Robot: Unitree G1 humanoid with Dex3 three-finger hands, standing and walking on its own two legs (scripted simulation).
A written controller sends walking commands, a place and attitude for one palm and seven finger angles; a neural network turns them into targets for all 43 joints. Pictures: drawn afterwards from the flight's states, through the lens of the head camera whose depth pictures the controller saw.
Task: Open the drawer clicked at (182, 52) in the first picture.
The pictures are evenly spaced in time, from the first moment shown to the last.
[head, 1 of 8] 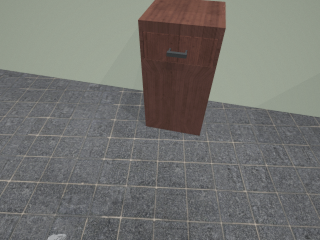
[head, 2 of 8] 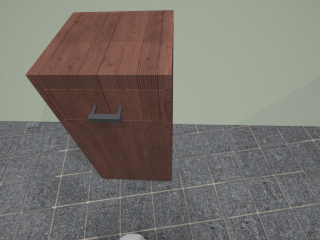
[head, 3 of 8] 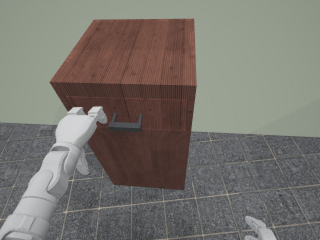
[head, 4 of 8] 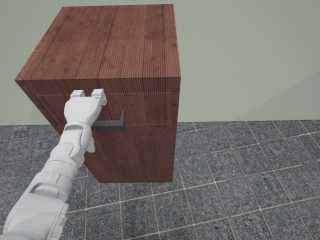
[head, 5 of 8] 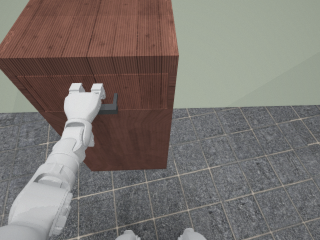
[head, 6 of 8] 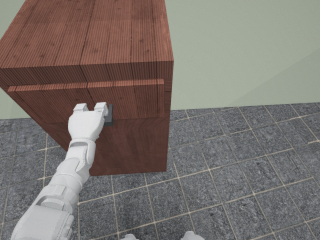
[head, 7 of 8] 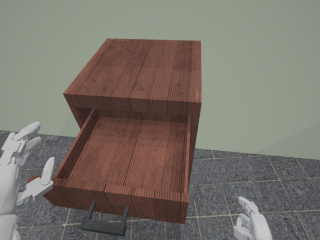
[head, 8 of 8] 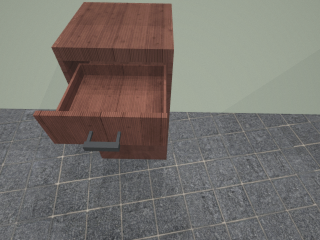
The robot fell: no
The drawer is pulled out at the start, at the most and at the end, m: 0.00 0.30 0.28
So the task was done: yes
